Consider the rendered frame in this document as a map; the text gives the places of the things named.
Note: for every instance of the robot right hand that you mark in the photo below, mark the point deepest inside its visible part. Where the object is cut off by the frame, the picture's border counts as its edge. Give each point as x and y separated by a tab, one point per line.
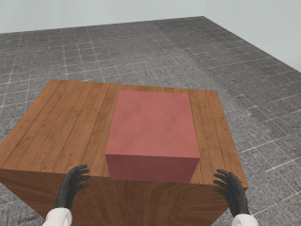
234	194

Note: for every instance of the pedestal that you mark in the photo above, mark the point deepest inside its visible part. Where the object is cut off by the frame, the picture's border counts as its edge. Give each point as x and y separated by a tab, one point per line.
69	124

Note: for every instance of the carton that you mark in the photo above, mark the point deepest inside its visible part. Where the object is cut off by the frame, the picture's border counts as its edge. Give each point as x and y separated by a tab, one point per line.
152	138

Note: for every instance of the robot left hand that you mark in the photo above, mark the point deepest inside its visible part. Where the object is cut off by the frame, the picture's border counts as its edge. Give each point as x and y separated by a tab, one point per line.
69	188

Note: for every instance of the robot right forearm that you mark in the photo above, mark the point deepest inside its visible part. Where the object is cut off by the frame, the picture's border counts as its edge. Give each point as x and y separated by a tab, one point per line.
244	220

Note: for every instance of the robot left forearm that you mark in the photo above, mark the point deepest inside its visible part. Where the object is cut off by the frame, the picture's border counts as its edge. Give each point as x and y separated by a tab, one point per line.
58	217

